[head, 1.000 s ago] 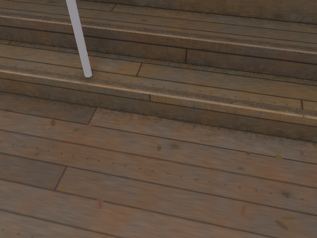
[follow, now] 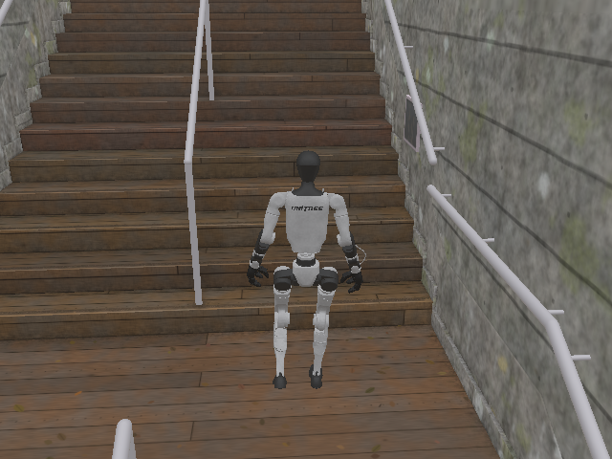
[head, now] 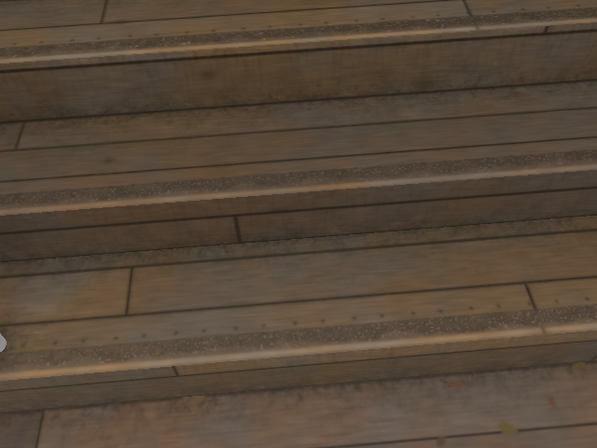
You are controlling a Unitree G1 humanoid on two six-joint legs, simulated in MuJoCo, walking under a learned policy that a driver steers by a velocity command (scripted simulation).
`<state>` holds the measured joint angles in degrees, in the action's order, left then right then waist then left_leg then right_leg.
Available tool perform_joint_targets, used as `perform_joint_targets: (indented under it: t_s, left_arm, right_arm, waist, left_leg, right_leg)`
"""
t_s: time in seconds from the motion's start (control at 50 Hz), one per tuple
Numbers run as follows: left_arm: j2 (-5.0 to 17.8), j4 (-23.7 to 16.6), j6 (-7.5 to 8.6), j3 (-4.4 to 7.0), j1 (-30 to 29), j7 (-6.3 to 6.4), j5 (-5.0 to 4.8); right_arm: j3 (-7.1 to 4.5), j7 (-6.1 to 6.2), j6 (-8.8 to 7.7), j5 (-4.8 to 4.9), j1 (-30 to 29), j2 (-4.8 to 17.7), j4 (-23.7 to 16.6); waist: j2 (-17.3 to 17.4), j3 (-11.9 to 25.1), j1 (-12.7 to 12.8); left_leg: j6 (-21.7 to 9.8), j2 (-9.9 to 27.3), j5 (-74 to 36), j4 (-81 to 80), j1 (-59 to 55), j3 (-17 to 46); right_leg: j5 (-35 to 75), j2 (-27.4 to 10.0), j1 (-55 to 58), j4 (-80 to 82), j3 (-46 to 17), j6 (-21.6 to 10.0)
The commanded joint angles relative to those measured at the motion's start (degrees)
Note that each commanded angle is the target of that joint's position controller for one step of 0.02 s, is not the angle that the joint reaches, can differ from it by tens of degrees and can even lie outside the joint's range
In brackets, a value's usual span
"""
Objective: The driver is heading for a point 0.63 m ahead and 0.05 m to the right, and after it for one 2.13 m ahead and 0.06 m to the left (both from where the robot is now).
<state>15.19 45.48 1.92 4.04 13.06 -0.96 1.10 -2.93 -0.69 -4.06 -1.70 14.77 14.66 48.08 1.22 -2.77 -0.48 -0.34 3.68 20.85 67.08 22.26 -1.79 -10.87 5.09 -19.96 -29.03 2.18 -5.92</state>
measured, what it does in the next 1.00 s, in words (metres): walks ahead: left foot, then right foot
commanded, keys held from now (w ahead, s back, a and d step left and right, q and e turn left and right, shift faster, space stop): w+e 0.32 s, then w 0.44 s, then q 0.24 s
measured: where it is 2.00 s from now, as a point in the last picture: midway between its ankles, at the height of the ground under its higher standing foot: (332, 317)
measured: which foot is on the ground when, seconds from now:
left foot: up 0.00-0.34, down 0.36-0.80, up 0.82-1.00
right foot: down 0.00-0.34, up 0.36-0.78, down 0.80-1.00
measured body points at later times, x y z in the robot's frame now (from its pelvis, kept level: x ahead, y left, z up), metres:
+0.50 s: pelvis +0.28 +0.03 +0.01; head +0.30 +0.04 +0.46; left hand +0.43 +0.27 -0.12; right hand +0.31 -0.26 -0.10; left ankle +0.33 +0.11 -0.73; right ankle +0.18 -0.07 -0.64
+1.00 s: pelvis +0.43 -0.05 +0.01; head +0.44 -0.08 +0.46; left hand +0.54 +0.17 -0.12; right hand +0.47 -0.30 -0.14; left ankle +0.39 +0.07 -0.49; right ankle +0.43 -0.13 -0.73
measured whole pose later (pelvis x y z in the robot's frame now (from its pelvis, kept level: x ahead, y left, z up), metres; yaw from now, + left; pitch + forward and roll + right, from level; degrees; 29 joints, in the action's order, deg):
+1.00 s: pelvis +0.43 -0.05 +0.01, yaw -12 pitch +1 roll +0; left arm 9.9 51.1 3.9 0.5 18.4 1.5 1.7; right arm -3.6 2.1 1.5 -1.7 13.9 10.5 47.8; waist 2.9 -0.3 -0.6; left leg -1.7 -2.1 24.8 105.1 41.2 -1.6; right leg -12.2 -0.2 -14.1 -25.1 8.4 -4.0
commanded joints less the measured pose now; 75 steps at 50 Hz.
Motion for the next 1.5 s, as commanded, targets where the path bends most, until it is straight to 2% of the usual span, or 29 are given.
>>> perform_joint_targets:
  t_s: [0.02, 0.24, 0.32, 0.34, 0.36, 0.38, 0.42, 0.44, 0.54, 0.7, 0.78, 0.8, 0.82, 0.84, 0.88, 0.9, 1.06, 1.14, 1.2, 1.26, 1.32, 1.34, 1.38, 1.4, 1.42, 1.44, 1.46, 1.48, 1.5]
  left_arm:
    - [6.46, -2.01, 0.96, 1.54, 3.76, 0.56, -1.19]
    - [9.83, 0.58, 1.81, 2.52, 10.64, 0.64, -0.44]
    - [10.88, -0.84, 2.06, 2.85, 5.08, 1.15, -0.17]
    - [9.64, -0.51, 2.6, 2.44, 4.6, 0.79, -0.53]
    - [5.01, -2.02, 3.27, 0.97, 4.75, 0.72, -0.79]
    - [0.17, -3.42, 3.22, -0.15, 13.36, 0.65, -1.99]
    - [5.81, 0.06, 1.56, 0.48, 10.06, 0.42, 1.0]
    - [5.57, -0.87, 1.48, 0.35, 6.14, -0.05, 1.32]
    - [2.85, -1.55, 0.49, -0.59, 4.01, -0.84, 2.02]
    - [-1.44, -4.47, -0.25, -3.33, -4.96, 0.34, 0.87]
    - [0.04, -0.4, 1.67, -2.2, 8.83, 1.95, 1.33]
    - [2.64, 1.8, 2.85, -1.58, 15.18, 1.86, 2.3]
    - [8.97, 1.82, 3.5, -0.69, 17.04, 1.87, 2.82]
    - [8.9, 2.04, 2.83, -0.28, 17.87, 1.77, 1.75]
    - [2.85, -0.19, 1.82, -1.49, 4.99, 1.62, 0.04]
    - [1.06, 0.43, 1.8, -2.17, 3.87, 1.7, 0.24]
    - [0.62, 8.38, 3.26, -2.13, 15.08, 4.1, 0.05]
    - [2.06, 8.25, 3.48, -2.09, 14.7, 3.22, 0.23]
    - [1.79, 8.46, 1.82, -2.2, 13.71, 4.32, 0.21]
    - [7.25, 5.59, 1.0, -0.46, 10.51, 5.99, 0.3]
    - [9.54, 2.8, -0.55, 0.62, 10.9, 5.58, -0.38]
    - [15.67, 1.48, -2.91, 2.01, 6.29, 5.97, -3.07]
    - [14.66, -0.91, -4.51, 1.8, 5.06, 6.04, -2.89]
    - [9.05, -6.07, -3.81, 0.31, -0.48, 5.46, -1.44]
    - [5.73, -5.67, -1.88, -0.27, -0.78, 2.81, 0.26]
    - [2.8, -5.23, -0.92, -0.3, 0.14, 0.35, -0.61]
    - [1.13, -8.32, -1.28, -1.21, -5.1, 0.0, -1.62]
    - [-1.73, -9.47, -1.4, -2.13, -6.23, 1.05, -1.48]
    - [-2.39, -9.25, -1.94, -2.79, -3.18, 2.11, -0.8]
  right_arm:
    - [-0.78, 0.0, 0.51, -1.35, 0.46, 5.38, -4.56]
    - [0.87, -0.14, 0.82, 0.03, -16.42, 3.87, -10.08]
    - [-0.33, 1.29, -0.39, 0.11, -2.33, 7.07, -6.29]
    - [-1.09, 1.82, -1.13, -0.76, 4.87, 8.77, -4.41]
    - [-2.13, 2.72, -1.52, -2.08, 13.77, 13.17, -4.04]
    - [-2.96, 2.51, -0.97, -2.75, 10.12, 18.0, -4.24]
    - [-1.17, 1.34, -0.38, -0.63, 1.12, 6.9, -6.03]
    - [-0.48, 1.09, -0.45, -0.57, -0.56, 4.74, -5.74]
    - [-0.56, 0.82, -2.95, 0.44, 4.58, 5.04, -1.14]
    - [-0.79, 1.21, -1.78, 0.33, 7.92, 4.64, 1.33]
    - [-1.09, 1.04, -0.83, 2.33, 5.65, 5.67, 1.63]
    - [-0.73, 0.73, -0.96, 3.6, 3.04, 4.16, -0.01]
    - [0.72, 1.1, -0.66, 3.21, 6.92, -3.37, -0.96]
    - [0.36, 2.45, 1.39, 3.89, 15.56, -4.07, 2.44]
    - [-0.66, 2.55, 2.99, 0.09, 8.92, -0.33, 1.56]
    - [-1.23, 2.5, 3.46, -0.67, 5.58, -0.03, 0.34]
    - [0.84, 4.29, 7.61, -0.19, -11.23, -6.28, -11.92]
    - [1.84, 5.03, 8.54, -0.2, -18.79, -7.19, -18.29]
    - [3.01, 3.88, 8.93, -0.71, -22.81, -8.98, -23.86]
    - [3.76, 2.54, 9.16, -0.87, -20.93, -9.42, -26.81]
    - [3.44, 1.96, 9.29, 1.06, -18.54, -8.92, -24.08]
    - [3.61, 1.06, 7.33, 3.62, -20.54, -5.95, -26.01]
    - [0.3, 0.24, 5.72, 3.18, -8.41, 3.37, -23.31]
    - [-1.94, 0.99, 5.83, 2.14, -2.1, 10.04, -20.1]
    - [-3.32, 2.75, 6.41, -1.75, -5.0, 16.02, -22.17]
    - [-0.84, 3.08, 5.63, -2.53, -6.59, 11.54, -21.3]
    - [1.03, 2.64, 4.9, -1.03, -7.24, 6.15, -19.62]
    - [1.59, 1.61, 4.5, 0.61, -8.21, 3.18, -16.65]
    - [2.02, 1.19, 4.4, 1.36, -9.18, 0.99, -14.78]
  waist:
    - [-2.19, 5.72, -0.4]
    - [-5.24, 1.41, 4.59]
    - [-4.85, 5.96, -2.7]
    - [-1.49, 8.92, -6.31]
    - [5.01, 15.37, -9.35]
    - [19.1, 16.18, -1.4]
    - [2.55, 5.96, 0.03]
    - [1.57, 2.42, -0.04]
    - [3.35, 3.88, 1.34]
    - [7.18, 3.81, -0.03]
    - [2.59, 8.93, 7.0]
    - [-1.45, 9.41, 9.06]
    - [-15.32, 11.14, 5.1]
    - [-11.88, 18.47, 3.89]
    - [-6.42, 4.52, 0.65]
    - [-4.73, 1.38, 0.07]
    - [-5.3, 1.26, 0.98]
    - [-3.89, -0.28, 0.79]
    - [-4.74, -0.54, -0.92]
    - [-8.08, 5.72, -2.36]
    - [-6.84, 10.59, 0.09]
    - [-13.11, 14.95, -1.58]
    - [-14.3, 22.96, -6.39]
    - [3.46, 21.89, -8.68]
    - [16.87, 28.44, -7.13]
    - [10.81, 25.62, -4.92]
    - [6.97, 15.98, -3.44]
    - [3.21, 4.48, -0.05]
    - [2.49, 2.07, 3.07]
  left_leg:
    - [1.26, 2.89, -2.35, -2.59, 11.17, 3.35]
    - [3.38, -1.49, -19.08, -31.02, 9.28, 1.11]
    - [0.81, -5.35, -12.77, -36.47, -11.13, 0.95]
    - [-0.51, -3.78, -13.33, -40.12, -19.82, 1.15]
    - [-3.36, 9.88, -5.32, -42.75, -30.43, 15.01]
    - [-10.38, 22.46, -8.71, -52.3, -34.17, 42.16]
    - [-11.63, 17.75, 13.18, -54.26, -20.15, 36.32]
    - [-10.43, 14.41, 7.23, -55.69, -15.75, 28.63]
    - [-10.85, 10.01, -34.16, -54.65, -14.96, 10.17]
    - [-9.24, 8.16, -39.04, -53.44, -12.35, 2.16]
    - [-7.67, 4.5, -55.39, -29.93, -14.57, 0.52]
    - [-4.94, 0.96, -37.64, -17.36, -4.2, 0.71]
    - [-1.16, -7.39, 8.36, 3.25, 9.24, -2.29]
    - [-1.53, -6.77, 7.69, 15.3, 5.29, 7.51]
    - [-0.6, -3.91, 4.44, 27.18, 13.84, 2.39]
    - [-0.39, -3.96, 3.43, 31.8, 17.29, 1.67]
    - [-2.21, -4.91, 6.46, 54.65, 45.99, 3.55]
    - [-1.48, -3.89, 9.73, 59.92, 54.89, 3.73]
    - [0.44, -1.36, 7.72, 48.3, 51.85, -0.56]
    - [0.33, 2.67, 11.39, 28.89, 44.58, -0.72]
    - [-3.67, -1.84, 20.01, 12.18, 25.12, -10.17]
    - [-3.13, -3.77, 13.61, 11.43, 17.62, -10.83]
    - [-7.88, -9.73, 7.16, -9.47, 1.98, -1.47]
    - [-16.22, 0.42, 8.63, -25.62, -10.39, 28.36]
    - [-24.29, 11.62, 6.6, -46.73, -15.24, 61.19]
    - [-19.9, 14.38, 7.47, -47.82, -10.1, 57.46]
    - [-14.67, 11.02, 9.25, -43.54, -1.36, 47.12]
    - [-9.92, 6.84, 9.92, -39.81, 6.19, 35.73]
    - [-7.49, 3.74, 8.32, -37.5, 10.58, 27.92]
  right_leg:
    - [20.21, -15.26, 14.24, 14.71, -19.93, -9.96]
    - [23.44, -10.46, 13.88, 12.95, -17.38, -6.08]
    - [33.3, -9.68, 9.88, -0.15, -20.02, -2.97]
    - [33.25, -5.92, 7.64, -11.06, -17.23, -1.72]
    - [16.23, -1.97, 0.39, -28.19, -13.3, -0.09]
    - [-20.92, 5.52, -14.15, -38.91, -9.5, 1.14]
    - [-11.7, -2.76, -15.93, -43.32, -10.86, 0.48]
    - [-8.9, -3.83, -15.71, -41.18, -10.03, 1.14]
    - [-4.65, -3.9, -15.24, -40.71, -7.69, 4.37]
    - [-0.99, -6.24, -3.63, -15.78, 2.59, 4.64]
    - [7.99, -1.89, 12.79, 3.63, 4.51, 1.17]
    - [21.34, -8.35, 22.71, 8.46, -1.69, 1.16]
    - [64.1, -26.9, 30.31, 6.1, -19.96, -0.04]
    - [63.8, -31.03, 25.79, 5.31, -20.18, -6.75]
    - [23.16, -25.95, 11.56, 13.14, -15.94, -9.59]
    - [19.25, -23.65, 9.14, 14.05, -13.42, -7.83]
    - [5.28, -25.19, 16.87, 14.9, -5.81, -4.97]
    - [-1.78, -27.25, 17.11, 18.82, -3.59, -4.45]
    - [5.58, -21.86, 14.17, 19.12, 1.76, -3.71]
    - [20.26, -21.86, 22.06, 20.19, 4.62, -5.19]
    - [48.94, -22.6, 25.76, 16.61, 12.73, -4.35]
    - [76.62, -25.06, 22.03, 11.91, 10.37, -5.2]
    - [94.03, -21.4, 24.44, -8.93, 10.66, -2.0]
    - [53.45, -12.48, -3.83, -32.18, 8.24, 3.3]
    - [-7.47, 0.45, -17.93, -63.14, -4.54, 6.6]
    - [-9.56, -1.02, -24.34, -78.33, -14.43, 6.26]
    - [-7.8, -2.6, -28.5, -80.54, -12.27, 5.19]
    - [-6.45, -3.89, -32.55, -78.46, -8.83, 4.4]
    - [-4.93, -5.37, -31.49, -78.36, -7.92, 4.03]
